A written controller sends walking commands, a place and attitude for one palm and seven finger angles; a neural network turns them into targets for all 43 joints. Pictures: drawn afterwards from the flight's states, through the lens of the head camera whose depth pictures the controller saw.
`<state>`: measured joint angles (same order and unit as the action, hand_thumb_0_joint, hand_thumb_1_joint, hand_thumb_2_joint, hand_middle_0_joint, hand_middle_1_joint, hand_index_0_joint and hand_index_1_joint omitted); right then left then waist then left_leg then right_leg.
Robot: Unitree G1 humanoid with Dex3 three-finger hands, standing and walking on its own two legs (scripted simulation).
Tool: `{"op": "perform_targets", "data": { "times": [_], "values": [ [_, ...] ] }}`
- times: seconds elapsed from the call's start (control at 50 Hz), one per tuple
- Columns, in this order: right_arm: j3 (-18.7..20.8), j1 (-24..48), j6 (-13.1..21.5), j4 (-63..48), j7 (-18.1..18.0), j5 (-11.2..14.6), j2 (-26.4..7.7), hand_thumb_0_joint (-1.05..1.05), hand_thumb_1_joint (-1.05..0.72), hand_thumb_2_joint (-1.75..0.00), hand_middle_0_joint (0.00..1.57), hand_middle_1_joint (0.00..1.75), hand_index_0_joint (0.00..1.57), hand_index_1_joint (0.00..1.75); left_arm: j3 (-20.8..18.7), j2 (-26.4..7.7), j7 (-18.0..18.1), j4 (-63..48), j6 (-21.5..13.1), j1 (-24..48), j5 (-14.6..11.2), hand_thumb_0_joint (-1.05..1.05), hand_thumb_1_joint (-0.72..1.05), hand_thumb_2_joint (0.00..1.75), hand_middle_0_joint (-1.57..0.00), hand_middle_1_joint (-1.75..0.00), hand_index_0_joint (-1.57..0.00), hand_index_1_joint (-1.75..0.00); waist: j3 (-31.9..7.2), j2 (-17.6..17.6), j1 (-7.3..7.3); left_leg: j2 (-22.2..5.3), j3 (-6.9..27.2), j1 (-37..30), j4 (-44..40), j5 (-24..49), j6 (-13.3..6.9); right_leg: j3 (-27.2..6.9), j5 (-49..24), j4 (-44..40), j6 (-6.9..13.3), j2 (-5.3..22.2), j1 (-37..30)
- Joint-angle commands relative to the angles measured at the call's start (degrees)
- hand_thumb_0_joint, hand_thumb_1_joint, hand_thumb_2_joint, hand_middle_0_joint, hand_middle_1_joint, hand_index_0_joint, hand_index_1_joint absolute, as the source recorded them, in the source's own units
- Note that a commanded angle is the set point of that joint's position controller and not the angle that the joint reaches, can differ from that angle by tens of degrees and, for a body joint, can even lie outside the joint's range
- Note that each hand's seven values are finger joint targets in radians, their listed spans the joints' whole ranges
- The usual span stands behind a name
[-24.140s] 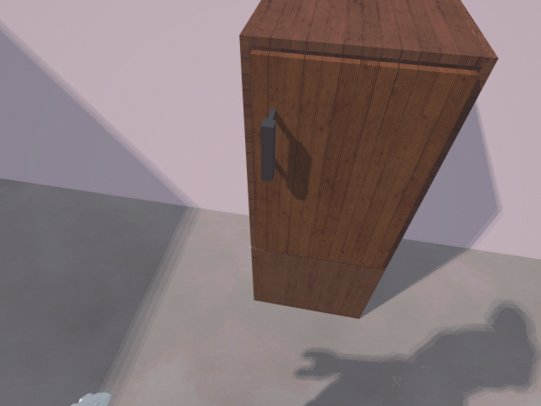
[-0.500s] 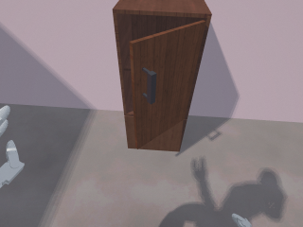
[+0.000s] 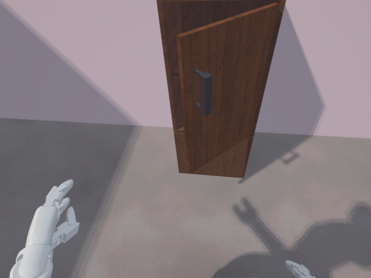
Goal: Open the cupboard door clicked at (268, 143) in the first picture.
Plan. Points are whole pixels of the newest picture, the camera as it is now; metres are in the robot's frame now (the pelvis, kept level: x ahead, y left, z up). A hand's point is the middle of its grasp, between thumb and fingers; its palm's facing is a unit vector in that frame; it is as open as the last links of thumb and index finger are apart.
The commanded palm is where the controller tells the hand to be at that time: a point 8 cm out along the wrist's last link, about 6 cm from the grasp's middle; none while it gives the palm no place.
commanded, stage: let the arm hang, fingers relaxed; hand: left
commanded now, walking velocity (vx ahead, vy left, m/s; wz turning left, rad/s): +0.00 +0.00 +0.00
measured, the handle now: (201, 92) +0.61 -0.02 +0.08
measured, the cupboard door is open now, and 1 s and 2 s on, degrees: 43 43 43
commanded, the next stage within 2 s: look to check the result in 0.98 s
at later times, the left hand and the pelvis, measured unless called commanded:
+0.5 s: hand out of the picture -0.03 +0.17 -0.14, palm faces +0.05 -0.97 -0.24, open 7.3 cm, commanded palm none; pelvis -0.02 -0.02 +0.03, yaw +2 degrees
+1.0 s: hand out of the picture -0.02 +0.17 -0.15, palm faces +0.03 -0.98 -0.20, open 7.3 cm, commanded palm none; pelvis -0.03 -0.01 +0.03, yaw +1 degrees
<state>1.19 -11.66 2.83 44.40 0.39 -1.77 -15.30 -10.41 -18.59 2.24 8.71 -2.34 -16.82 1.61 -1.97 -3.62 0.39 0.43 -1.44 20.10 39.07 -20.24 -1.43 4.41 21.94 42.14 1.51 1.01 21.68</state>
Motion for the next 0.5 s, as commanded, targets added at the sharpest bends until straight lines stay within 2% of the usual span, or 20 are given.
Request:
{"op": "perform_targets", "data": {
  "times": [0.0, 0.02, 0.04, 0.06, 0.08, 0.1, 0.12, 0.14, 0.16, 0.18, 0.2, 0.22, 0.24, 0.26, 0.28, 0.3, 0.34, 0.4, 0.48],
  "values": [
    [1.5, -0.5, -0.1, -3.2, -1.3, -1.9, -8.8, 0.0, -0.9, -0.9, 0.2, 0.3, 0.2, 0.3, 5.6, 0.4, -1.6, 14.7, 2.3, 2.2, 0.0, 0.0, 0.9, 0.9, -0.2, -0.3, -0.2, -0.3, -0.7, 1.4, 0.7, -17.1, 22.8, -4.9, -15.3, 43.1, -11.4, -7.0, 4.0, 9.7, -2.0, 0.6, 3.5],
    [1.2, 0.2, -0.4, -2.0, -1.5, -1.6, -8.1, 0.0, -0.9, -0.9, 0.2, 0.3, 0.2, 0.3, 5.9, -0.1, -1.3, 19.2, 2.1, 1.9, -0.4, 0.0, 0.9, 0.9, -0.2, -0.3, -0.2, -0.3, -2.5, -1.3, -0.22, -15.7, 18.6, -7.4, -13.3, 50.5, -10.3, -7.5, 2.6, 5.8, -1.9, 0.7, 0.2],
    [0.8, 1.9, -0.8, -1.1, -1.5, -0.9, -7.3, 0.0, -0.9, -0.9, 0.2, 0.3, 0.2, 0.3, 6.2, -0.9, -1.1, 23.8, 2.0, 0.6, -0.6, 0.0, 0.9, 0.9, -0.2, -0.3, -0.2, -0.3, -3.8, -1.9, -1.7, -13.6, 14.2, -6.3, -12.2, 48.4, -8.1, -7.6, -1.1, -1.0, -1.6, 0.8, -6.0],
    [0.4, 3.0, -1.2, 0.1, -1.6, -0.2, -5.9, 0.0, -0.9, -0.9, 0.2, 0.3, 0.2, 0.3, 6.3, -1.5, -1.0, 28.6, 1.6, -2.2, -0.6, 0.0, 0.9, 0.9, -0.2, -0.3, -0.2, -0.3, -5.6, 0.0, -3.07, -9.7, 10.6, -3.5, -8.9, 38.8, -4.9, -9.5, -14.8, -10.1, -1.4, 1.7, -14.3],
    [0.1, 2.1, -1.6, 1.5, -1.4, 0.7, -3.2, 0.0, -0.9, -0.9, 0.2, 0.3, 0.2, 0.3, 6.5, -3.5, -0.9, 32.5, 1.0, -2.8, -0.3, 0.0, 0.9, 0.9, -0.2, -0.3, -0.2, -0.3, -5.5, 7.6, -1.9, -3.5, 4.5, -1.4, -5.3, 21.3, -0.5, -17.1, -27.7, -15.4, 0.5, 7.2, -16.6],
    [0.0, 1.1, -2.5, 3.1, -1.7, 1.0, -1.7, 0.0, -0.9, -0.9, 0.2, 0.3, 0.2, 0.3, 6.6, -4.7, -0.8, 35.5, 0.6, -1.8, -0.5, 0.0, 0.9, 0.9, -0.2, -0.3, -0.2, -0.3, -4.0, 15.9, -0.97, 0.4, 1.6, -0.3, -1.6, 2.3, 1.6, -23.8, -34.4, -21.0, 2.6, 13.0, -15.5],
    [0.5, 0.7, -3.3, 4.8, -1.9, 0.9, -2.3, 0.0, -0.9, -0.9, 0.2, 0.3, 0.2, 0.3, 6.9, -4.1, -0.7, 37.8, 0.4, -0.6, -0.6, 0.0, 0.9, 0.9, -0.2, -0.3, -0.2, -0.3, -2.0, 15.0, -0.88, 0.0, 2.8, -0.8, 1.8, -7.2, 1.6, -24.6, -36.2, -22.9, 4.5, 14.5, -14.1],
    [0.9, -0.1, -3.6, 6.1, -1.9, 1.0, -2.4, 0.0, -0.9, -0.9, 0.2, 0.3, 0.2, 0.3, 7.0, -4.1, -0.6, 39.4, 0.5, 0.8, -0.4, 0.0, 0.9, 0.9, -0.2, -0.3, -0.2, -0.3, -0.4, 11.3, -0.14, -0.4, 3.0, -1.7, 3.3, -7.4, 1.4, -22.9, -35.8, -23.4, 5.6, 14.0, -12.6],
    [1.4, -1.7, -3.8, 7.7, -2.2, 0.7, -1.1, 0.0, -0.9, -0.9, 0.2, 0.3, 0.2, 0.3, 6.0, -1.5, -0.4, 40.3, 0.5, 1.7, -0.1, 0.0, 0.9, 0.9, -0.2, -0.3, -0.2, -0.3, -0.3, 5.2, 0.94, -1.0, 3.2, -3.0, 2.1, -5.6, 1.3, -21.4, -35.4, -22.4, 7.3, 13.3, -12.6],
    [1.2, -3.0, -4.0, 9.0, -2.2, 0.7, 0.4, 0.0, -0.9, -0.9, 0.2, 0.3, 0.2, 0.3, 6.3, -1.1, -0.5, 41.5, 0.6, 2.2, -0.3, 0.0, 0.9, 0.9, -0.2, -0.3, -0.2, -0.3, -0.9, 1.5, 1.33, -1.1, 2.4, -4.8, -0.8, -3.6, 1.2, -19.6, -33.7, -21.8, 8.1, 12.6, -13.0],
    [0.9, -4.4, -4.0, 10.4, -2.2, 0.8, 1.4, 0.0, -0.9, -0.9, 0.2, 0.3, 0.2, 0.3, 6.6, -0.6, -0.4, 42.7, 0.7, 2.9, -0.6, 0.0, 0.9, 0.9, -0.2, -0.3, -0.2, -0.3, -1.3, 0.8, 1.83, -1.5, 2.2, -7.0, -5.6, -0.8, 1.1, -18.1, -30.1, -21.7, 7.8, 11.5, -13.1],
    [0.6, -5.8, -3.8, 11.7, -2.1, 0.8, 1.9, 0.0, -0.9, -0.9, 0.2, 0.3, 0.2, 0.3, 7.0, 0.0, -0.4, 44.2, 0.9, 3.5, -0.9, 0.0, 0.9, 0.9, -0.2, -0.3, -0.2, -0.3, -1.0, 1.9, 2.17, -2.1, 2.8, -9.9, -11.7, 5.3, 0.6, -16.2, -26.2, -21.3, 6.2, 9.9, -12.0],
    [0.5, -6.1, -3.7, 12.8, -2.2, 0.7, 1.5, 0.0, -0.9, -0.9, 0.2, 0.3, 0.2, 0.3, 7.5, 1.0, -0.5, 45.6, 0.9, 3.3, -1.1, 0.0, 0.9, 0.9, -0.2, -0.3, -0.2, -0.3, -0.1, 3.3, 1.74, -3.2, 4.4, -12.2, -14.2, 11.6, -0.1, -13.0, -22.6, -21.7, 3.8, 6.7, -10.4],
    [0.3, -5.7, -3.6, 13.8, -2.4, 0.5, 0.6, 0.0, -0.9, -0.9, 0.2, 0.3, 0.2, 0.3, 8.0, 2.4, -0.5, 47.0, 1.1, 2.9, -1.3, 0.0, 0.9, 0.9, -0.2, -0.3, -0.2, -0.3, 1.9, 2.6, 1.07, -5.0, 5.3, -11.7, -15.4, 13.3, -0.6, -11.7, -20.0, -23.1, 1.9, 4.8, -9.6],
    [0.1, -5.8, -3.8, 14.6, -2.6, 0.4, 0.1, 0.0, -0.9, -0.9, 0.2, 0.3, 0.2, 0.3, 8.3, 2.9, -0.3, 48.0, 1.3, 2.6, -1.2, 0.0, 0.9, 0.9, -0.2, -0.3, -0.2, -0.3, 3.7, 4.6, 0.65, -5.6, 5.4, -9.8, -15.7, 10.4, -0.6, -11.7, -15.5, -25.8, 0.5, 4.2, -9.8],
    [0.0, -6.0, -3.6, 15.9, -2.5, 0.5, 0.4, 0.0, -0.9, -0.9, 0.2, 0.3, 0.2, 0.3, 8.2, 2.2, -0.4, 49.7, 1.7, 3.1, -1.2, 0.0, 0.9, 0.9, -0.2, -0.3, -0.2, -0.3, 3.9, -0.2, 0.82, -5.0, 5.6, -9.2, -17.4, 10.5, -0.5, -11.4, -13.8, -25.3, 1.1, 4.3, -10.9],
    [-0.2, -6.0, -3.2, 17.1, -2.5, 0.6, 0.5, 0.0, -0.9, -0.9, 0.2, 0.3, 0.2, 0.3, 8.2, 1.8, -0.5, 51.7, 1.6, 1.9, -1.5, 0.0, 0.9, 0.9, -0.2, -0.3, -0.2, -0.3, 3.4, -2.4, -0.12, -5.7, 6.0, -8.7, -19.1, 10.9, -0.5, -10.5, -13.6, -24.9, 1.6, 3.8, -13.2],
    [-0.3, -7.4, -3.0, 18.3, -2.5, 0.6, 0.3, 0.0, -0.9, -0.9, 0.2, 0.3, 0.2, 0.3, 8.6, 2.0, -0.6, 53.9, 1.6, 1.4, -1.5, 0.0, 0.9, 0.9, -0.2, -0.3, -0.2, -0.3, 3.8, 3.5, 0.02, -5.4, 5.5, -8.5, -20.5, 8.9, -0.5, -10.4, -10.7, -26.1, 1.7, 3.9, -13.8],
    [-0.5, -8.8, -3.2, 19.5, -2.5, 0.4, 0.9, 0.0, -0.9, -0.9, 0.2, 0.3, 0.2, 0.3, 8.7, 2.5, -0.4, 55.2, 1.7, 0.8, -1.4, 0.0, 0.9, 0.9, -0.2, -0.3, -0.2, -0.3, 6.4, 4.3, 0.15, -4.8, 5.1, -8.0, -21.3, 6.3, -0.6, -11.0, -5.5, -27.6, 1.7, 4.1, -11.4]
  ]
}}
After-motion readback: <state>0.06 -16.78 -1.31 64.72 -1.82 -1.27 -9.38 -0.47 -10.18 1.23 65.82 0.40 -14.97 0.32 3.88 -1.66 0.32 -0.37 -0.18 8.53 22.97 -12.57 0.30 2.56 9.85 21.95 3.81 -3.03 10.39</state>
